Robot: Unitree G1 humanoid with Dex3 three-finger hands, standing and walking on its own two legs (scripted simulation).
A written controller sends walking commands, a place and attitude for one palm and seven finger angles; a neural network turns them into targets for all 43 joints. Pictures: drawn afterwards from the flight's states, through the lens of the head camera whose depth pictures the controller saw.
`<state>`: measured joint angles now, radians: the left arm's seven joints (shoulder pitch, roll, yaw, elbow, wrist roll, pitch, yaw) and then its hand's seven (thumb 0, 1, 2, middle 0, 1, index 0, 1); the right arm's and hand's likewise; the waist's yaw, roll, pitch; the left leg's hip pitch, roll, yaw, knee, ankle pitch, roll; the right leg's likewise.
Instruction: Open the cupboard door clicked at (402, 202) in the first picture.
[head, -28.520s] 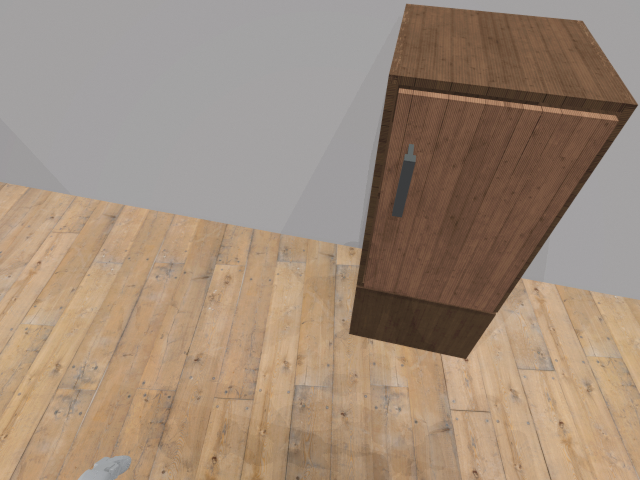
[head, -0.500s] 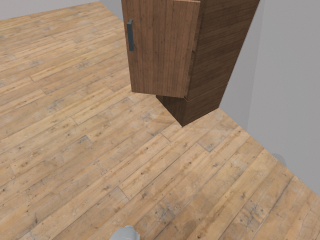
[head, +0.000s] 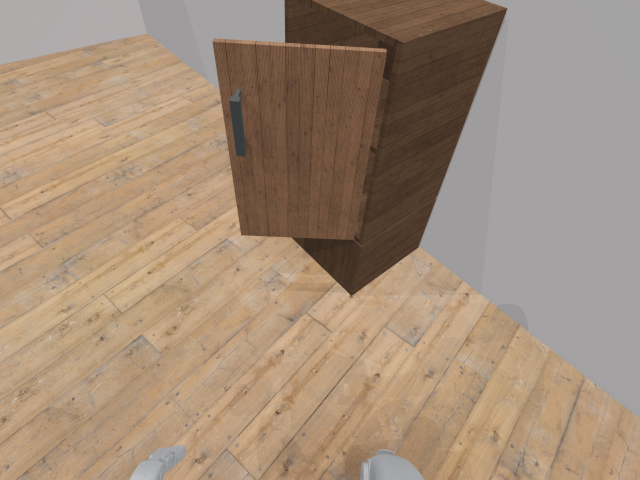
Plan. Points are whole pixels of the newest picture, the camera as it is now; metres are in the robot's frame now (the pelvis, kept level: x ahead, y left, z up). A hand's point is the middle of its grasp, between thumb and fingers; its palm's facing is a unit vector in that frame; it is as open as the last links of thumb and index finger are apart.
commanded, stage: take the last steps up to it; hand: left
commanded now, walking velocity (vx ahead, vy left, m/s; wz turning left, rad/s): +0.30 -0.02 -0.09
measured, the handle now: (239, 123) +0.85 +0.21 -0.03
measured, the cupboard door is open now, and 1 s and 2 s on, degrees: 49 49 49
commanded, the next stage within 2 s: come to a stop and stand still in 0.50 s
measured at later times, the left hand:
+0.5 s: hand (207, 459) +0.19 +0.17 -0.18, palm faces +0.04 -0.98 -0.19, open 7.2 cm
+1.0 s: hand (227, 375) +0.32 +0.16 -0.18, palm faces -0.03 -0.97 -0.26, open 7.3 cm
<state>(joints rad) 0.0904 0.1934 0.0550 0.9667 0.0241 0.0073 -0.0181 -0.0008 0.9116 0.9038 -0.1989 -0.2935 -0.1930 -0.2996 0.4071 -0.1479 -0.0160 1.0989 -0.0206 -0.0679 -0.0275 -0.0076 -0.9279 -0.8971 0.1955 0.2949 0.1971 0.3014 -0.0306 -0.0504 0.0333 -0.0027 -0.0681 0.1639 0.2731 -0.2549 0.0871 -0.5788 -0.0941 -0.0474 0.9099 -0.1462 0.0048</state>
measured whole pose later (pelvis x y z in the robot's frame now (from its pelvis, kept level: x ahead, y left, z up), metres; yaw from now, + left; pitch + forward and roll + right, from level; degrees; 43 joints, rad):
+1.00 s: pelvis +0.25 -0.04 -0.01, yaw -3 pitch -1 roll +1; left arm 0.19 0.21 0.05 0.99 0.03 0.03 0.02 0.00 0.92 0.90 -0.20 -0.29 -0.20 -0.30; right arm 0.18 -0.19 -0.05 1.04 -0.01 0.04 -0.04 0.00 -0.92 -0.90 0.20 0.30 0.20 0.30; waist 0.00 0.00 0.08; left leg -0.30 0.05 0.09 0.63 -0.35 -0.01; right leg -0.26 -0.02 -0.06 0.58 -0.30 -0.02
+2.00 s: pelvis +0.26 -0.01 +0.00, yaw -3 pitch -1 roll +0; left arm 0.26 0.15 0.01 1.15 0.01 0.01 0.03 0.01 0.92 0.90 -0.20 -0.29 -0.20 -0.30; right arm 0.31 -0.11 0.01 1.15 -0.01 -0.02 -0.05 0.00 -0.91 -0.90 0.20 0.30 0.20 0.30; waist 0.00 -0.02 0.03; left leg -0.08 -0.03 0.06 0.38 -0.30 0.05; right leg -0.16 -0.05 -0.04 0.42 -0.24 0.04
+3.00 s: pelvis +0.19 -0.03 +0.00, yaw -2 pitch -4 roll +0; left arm 0.29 0.22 0.00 1.03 0.02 0.00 0.02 0.00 0.91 0.90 -0.20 -0.29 -0.20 -0.30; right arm 0.26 -0.21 -0.01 1.04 -0.02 0.01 -0.01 0.00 -0.91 -0.90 0.20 0.29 0.20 0.30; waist 0.00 -0.01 0.00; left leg -0.18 0.00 0.03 0.48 -0.24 0.02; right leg -0.22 -0.03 -0.07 0.44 -0.16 0.00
